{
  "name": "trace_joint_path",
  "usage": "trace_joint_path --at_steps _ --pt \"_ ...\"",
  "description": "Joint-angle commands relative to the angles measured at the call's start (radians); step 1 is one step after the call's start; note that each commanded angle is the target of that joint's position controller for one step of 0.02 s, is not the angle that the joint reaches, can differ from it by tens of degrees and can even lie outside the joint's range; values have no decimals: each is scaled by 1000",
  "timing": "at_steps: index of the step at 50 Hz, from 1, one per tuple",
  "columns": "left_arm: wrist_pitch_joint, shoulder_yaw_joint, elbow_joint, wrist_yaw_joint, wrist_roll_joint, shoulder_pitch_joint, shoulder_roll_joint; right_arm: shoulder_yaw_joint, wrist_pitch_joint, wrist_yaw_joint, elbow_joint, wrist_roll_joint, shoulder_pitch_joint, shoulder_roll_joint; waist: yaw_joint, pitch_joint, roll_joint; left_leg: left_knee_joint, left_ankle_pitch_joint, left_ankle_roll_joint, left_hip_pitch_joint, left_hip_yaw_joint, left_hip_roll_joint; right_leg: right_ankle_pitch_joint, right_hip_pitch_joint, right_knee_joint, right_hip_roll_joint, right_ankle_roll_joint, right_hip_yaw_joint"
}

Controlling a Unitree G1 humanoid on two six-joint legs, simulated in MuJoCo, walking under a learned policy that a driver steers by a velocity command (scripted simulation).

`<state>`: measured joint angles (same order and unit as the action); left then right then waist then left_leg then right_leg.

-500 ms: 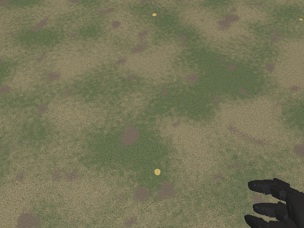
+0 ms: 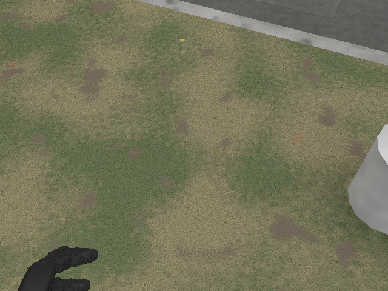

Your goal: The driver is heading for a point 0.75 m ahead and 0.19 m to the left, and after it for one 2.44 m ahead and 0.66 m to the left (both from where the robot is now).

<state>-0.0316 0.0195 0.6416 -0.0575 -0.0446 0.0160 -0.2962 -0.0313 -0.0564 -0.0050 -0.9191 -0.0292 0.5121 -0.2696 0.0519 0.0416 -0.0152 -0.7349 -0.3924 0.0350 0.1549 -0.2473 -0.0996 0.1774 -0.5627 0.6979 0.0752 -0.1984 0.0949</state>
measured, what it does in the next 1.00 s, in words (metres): walks ahead, turning left: left foot, then right foot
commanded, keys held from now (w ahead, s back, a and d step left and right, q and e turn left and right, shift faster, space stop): w+shift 0.04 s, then w+q+shift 0.54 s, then q+shift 0.12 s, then shift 0.30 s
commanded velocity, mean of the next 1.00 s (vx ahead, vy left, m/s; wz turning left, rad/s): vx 0.78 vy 0.00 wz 0.48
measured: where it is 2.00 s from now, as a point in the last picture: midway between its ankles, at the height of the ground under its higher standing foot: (161, 172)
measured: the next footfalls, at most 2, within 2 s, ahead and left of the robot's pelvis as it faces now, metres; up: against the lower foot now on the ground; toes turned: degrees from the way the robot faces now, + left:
left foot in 0.44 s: +0.60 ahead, +0.10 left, +0.00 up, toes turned +14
right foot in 0.82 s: +1.02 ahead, +0.09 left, +0.00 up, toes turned +32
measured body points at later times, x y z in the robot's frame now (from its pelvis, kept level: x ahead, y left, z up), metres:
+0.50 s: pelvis +0.48 +0.05 +0.01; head +0.50 +0.05 +0.46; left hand +0.48 +0.33 -0.12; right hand +0.63 -0.20 -0.11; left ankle +0.56 +0.09 -0.70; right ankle +0.26 -0.08 -0.55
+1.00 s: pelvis +0.84 +0.09 +0.03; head +0.90 +0.11 +0.48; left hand +0.81 +0.37 -0.08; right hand +1.10 -0.08 -0.09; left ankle +0.73 +0.17 -0.60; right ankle +0.99 +0.07 -0.70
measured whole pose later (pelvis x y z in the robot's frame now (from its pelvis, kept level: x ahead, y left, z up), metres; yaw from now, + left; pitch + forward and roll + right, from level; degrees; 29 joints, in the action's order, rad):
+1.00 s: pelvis +0.84 +0.09 +0.03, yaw +33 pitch +1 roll +0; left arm -0.08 0.00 0.72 0.01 -0.02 -0.21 -0.23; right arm -0.07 0.02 0.00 -0.73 -0.02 0.20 -0.34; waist -0.01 0.10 0.03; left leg -1.23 -0.46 0.02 -0.49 0.09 0.10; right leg 0.08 -0.42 0.48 0.00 -0.04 0.03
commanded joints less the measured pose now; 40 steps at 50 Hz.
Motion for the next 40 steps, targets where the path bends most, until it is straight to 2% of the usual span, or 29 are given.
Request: trace_joint_path --at_steps 1,2,3,4,5,6,8,10,11,14,15,17,19,20,21,22,23,24,25,26,28,29,31,33,35,37,38,39,40 --pt "29 109 51 45 4 -427 -309 -21 -33 6 224 22 -85 -160 -179 -452 -145 -897 -58 -57 -893 252 93 208 1065 -317 -381 -203 -860" --pt "20 106 74 57 7 -409 -270 -22 -43 4 237 28 -209 -171 -186 -279 -36 -863 28 -63 -976 280 48 179 941 -396 -361 -177 -780" --pt "5 93 103 64 11 -378 -215 -12 -44 4 221 32 -196 -147 -127 -117 28 -757 67 -71 -957 275 2 102 747 -420 -347 -141 -657" --pt "-16 79 115 66 7 -344 -170 -5 -32 9 205 19 -197 -123 -84 -64 75 -671 73 -74 -888 301 -29 56 601 -434 -312 -106 -560" --pt "-36 66 115 69 2 -317 -136 -1 -10 15 180 9 -156 -112 -44 -31 89 -626 82 -72 -793 318 -38 -1 466 -461 -295 -87 -485" --pt "-53 53 128 67 7 -315 -102 -1 11 26 158 4 -125 -94 -17 -17 82 -573 85 -68 -747 338 -49 -4 400 -498 -274 -63 -412" --pt "-81 50 153 57 21 -327 -90 -1 32 43 164 7 -179 -76 -15 49 31 -463 142 -62 -781 341 -59 -12 340 -577 -248 -27 -300" --pt "-96 46 172 43 24 -357 -76 -2 34 50 194 23 -298 -67 -49 98 22 -328 288 -78 -837 298 -30 -199 354 -618 -180 53 -143" --pt "-103 43 172 39 25 -355 -75 6 29 53 211 26 -333 -49 -49 100 -8 -240 369 -86 -818 271 -24 -299 346 -625 -164 69 -81" --pt "-124 32 187 46 37 -382 -73 17 12 72 232 28 -437 -34 -75 94 22 -30 585 -124 -727 156 21 -521 391 -669 -159 116 38" --pt "-129 30 197 53 37 -401 -85 19 8 77 237 29 -455 -33 -78 89 20 25 636 -141 -705 136 37 -618 442 -676 -177 129 54" --pt "-123 35 203 74 32 -415 -125 13 7 79 221 22 -432 -61 -57 36 -19 83 614 -167 -663 79 113 -997 601 -582 -198 169 96" --pt "-93 48 194 105 13 -400 -177 -6 19 73 185 15 -307 -120 23 -59 -90 78 459 -187 -545 38 198 -1350 707 -349 -232 202 111" --pt "-71 55 180 115 0 -363 -200 -25 24 67 143 15 -149 -161 108 -129 -107 60 374 -209 -398 44 230 -1430 685 -124 -247 207 108" --pt "-52 64 156 119 -11 -290 -223 -51 28 56 78 13 81 -207 223 -198 -100 79 283 -258 -188 117 214 -1365 567 196 -257 200 89" --pt "-48 63 150 104 -7 -234 -198 -79 33 37 48 22 190 -247 281 -191 15 141 224 -318 -40 223 153 -722 368 659 -124 190 110" --pt "-75 17 58 79 7 -294 -22 -98 48 30 63 4 61 -332 70 -193 350 144 277 -490 242 713 -64 340 -204 1057 47 254 -12" --pt "-101 -2 3 76 9 -275 -55 -103 50 29 113 16 0 -325 86 -321 185 376 25 -562 283 1038 -160 292 -333 1065 6 222 -209" --pt "-119 -6 -4 67 1 -209 -87 -92 48 18 122 15 -37 -251 64 -189 14 491 -106 -497 121 1025 -155 187 -329 926 -61 193 -237" --pt "-122 -7 -2 61 -1 -208 -92 -78 46 16 110 14 -73 -193 -4 -70 -82 525 -74 -442 -77 942 -125 137 -268 792 -107 185 -216" --pt "-78 -18 -8 58 -35 -209 -75 -64 21 7 116 17 -121 -170 -80 24 -102 543 58 -399 -343 786 -28 162 -152 664 -154 217 -199" --pt "-53 -24 -15 55 -38 -209 -66 -59 8 9 120 20 -132 -167 -100 49 -85 561 83 -391 -449 727 11 176 -105 581 -175 234 -181" --pt "-40 -33 -68 50 -26 -117 -57 -68 -13 12 131 26 -145 -206 -98 104 -58 566 486 -378 -594 621 69 99 -16 363 -171 265 -111" --pt "-48 -50 -100 43 -5 -42 -16 -77 -10 12 129 35 -140 -210 -67 76 -16 482 799 -295 -624 507 149 -108 113 122 -121 262 -61" --pt "-48 -51 -105 45 12 -18 -8 -89 5 18 115 43 -81 -216 -5 -16 44 396 891 -212 -525 489 189 -260 196 -32 -44 241 -36" --pt "-52 -44 -101 57 14 -22 -24 -89 17 12 106 43 -40 -201 27 -66 83 325 883 -165 -413 512 187 -317 242 -141 -8 224 -45" --pt "-58 -35 -91 69 9 -56 -47 -90 17 5 110 39 -39 -196 16 -86 99 263 891 -142 -362 540 178 -325 283 -194 2 214 -69" --pt "-66 -22 -69 80 6 -125 -79 -94 14 -4 121 31 -64 -205 -20 -117 112 167 905 -119 -316 561 165 -335 337 -230 3 206 -91" --pt "-79 -8 -25 87 7 -260 -107 -96 10 -7 140 30 -118 -214 -103 -162 100 -9 867 -93 -300 542 175 -431 443 -297 -32 191 -113"
Velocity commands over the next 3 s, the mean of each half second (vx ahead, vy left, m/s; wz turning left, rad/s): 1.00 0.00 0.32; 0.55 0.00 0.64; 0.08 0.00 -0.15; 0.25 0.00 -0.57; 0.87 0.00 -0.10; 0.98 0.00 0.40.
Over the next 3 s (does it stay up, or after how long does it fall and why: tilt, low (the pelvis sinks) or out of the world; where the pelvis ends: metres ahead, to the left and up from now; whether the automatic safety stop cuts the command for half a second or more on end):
stays up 1.64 0.22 0.02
